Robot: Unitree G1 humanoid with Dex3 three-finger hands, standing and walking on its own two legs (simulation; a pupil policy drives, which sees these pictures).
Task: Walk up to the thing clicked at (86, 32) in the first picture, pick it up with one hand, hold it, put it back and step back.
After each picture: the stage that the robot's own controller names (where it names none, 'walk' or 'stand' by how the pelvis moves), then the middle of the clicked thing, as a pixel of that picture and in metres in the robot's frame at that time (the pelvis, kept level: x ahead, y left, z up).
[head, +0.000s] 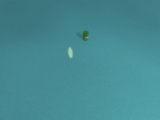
stand; (85, 35) +1.66 -0.05 -0.72
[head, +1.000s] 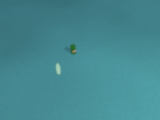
walk; (73, 49) +1.52 +0.23 -0.69
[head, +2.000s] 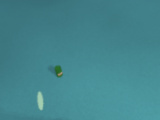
walk; (58, 71) +0.99 +0.33 -0.71
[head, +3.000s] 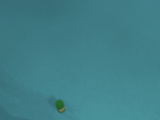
walk; (60, 106) +0.63 +0.25 -0.71
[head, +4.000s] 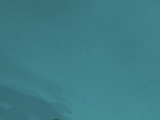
walk; out of the picture +0.43 +0.19 -0.70
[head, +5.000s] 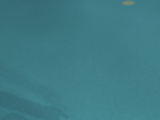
stand; out of the picture +0.35 +0.19 -0.72
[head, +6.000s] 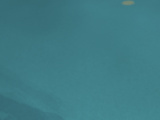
stand; out of the picture +0.36 +0.20 -0.72
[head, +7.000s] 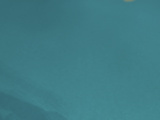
stand; out of the picture +0.37 +0.20 -0.73
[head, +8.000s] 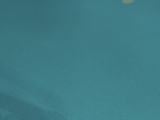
stand; out of the picture +0.36 +0.21 -0.73
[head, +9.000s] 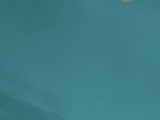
stand; out of the picture +0.36 +0.21 -0.73
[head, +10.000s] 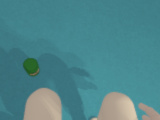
go down; (31, 67) +0.44 +0.22 -0.37
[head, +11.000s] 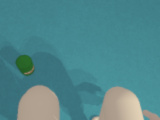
approach; (25, 65) +0.44 +0.24 -0.31
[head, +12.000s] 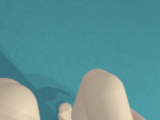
close in; out of the picture +0.43 +0.28 -0.22
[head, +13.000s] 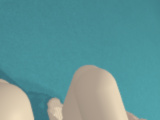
close; out of the picture +0.42 +0.29 -0.22
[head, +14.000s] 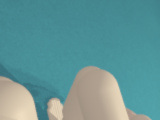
lift; out of the picture +0.40 +0.27 -0.23
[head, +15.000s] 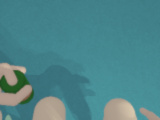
lift; (18, 88) +0.32 +0.22 -0.05
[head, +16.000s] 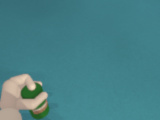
hold; (36, 101) +0.32 +0.16 -0.01
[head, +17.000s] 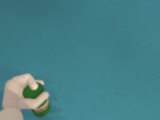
hold; (37, 100) +0.32 +0.16 -0.02
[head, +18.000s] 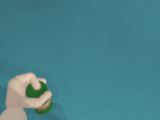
crouch; (40, 98) +0.33 +0.15 -0.04
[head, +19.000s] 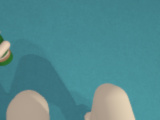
crouch; out of the picture +0.46 +0.24 -0.11
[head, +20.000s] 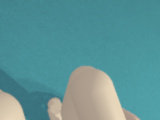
lower; out of the picture +0.43 +0.29 -0.23
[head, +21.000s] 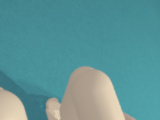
lower; out of the picture +0.43 +0.29 -0.23
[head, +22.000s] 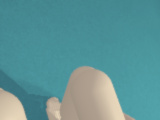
lower; out of the picture +0.43 +0.29 -0.23
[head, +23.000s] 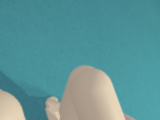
lower; out of the picture +0.43 +0.29 -0.23
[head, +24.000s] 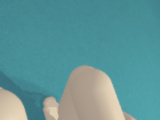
open; out of the picture +0.43 +0.28 -0.23
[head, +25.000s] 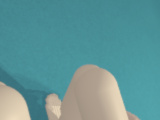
rise; out of the picture +0.41 +0.28 -0.23
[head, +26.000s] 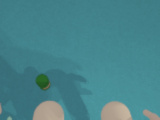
walk; (43, 82) +0.43 +0.20 -0.44
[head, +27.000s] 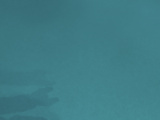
stand; out of the picture +0.37 +0.18 -0.66
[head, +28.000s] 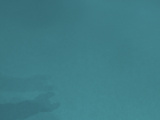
stand; out of the picture +0.38 +0.19 -0.67
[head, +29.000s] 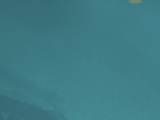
stand; out of the picture +0.39 +0.17 -0.71
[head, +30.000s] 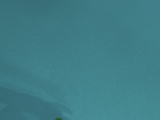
walk; out of the picture +0.42 +0.15 -0.70
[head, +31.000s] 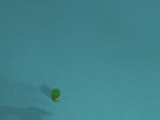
walk; (55, 95) +0.60 +0.15 -0.71
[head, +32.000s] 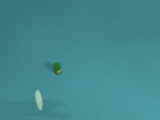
walk; (57, 68) +0.90 +0.26 -0.69
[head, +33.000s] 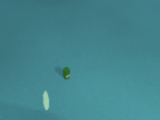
stand; (66, 73) +0.98 +0.16 -0.71
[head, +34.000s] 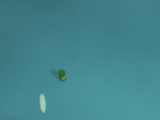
stand; (62, 75) +0.99 +0.20 -0.73
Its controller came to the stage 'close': yes
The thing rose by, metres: 0.70
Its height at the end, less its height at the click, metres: +0.00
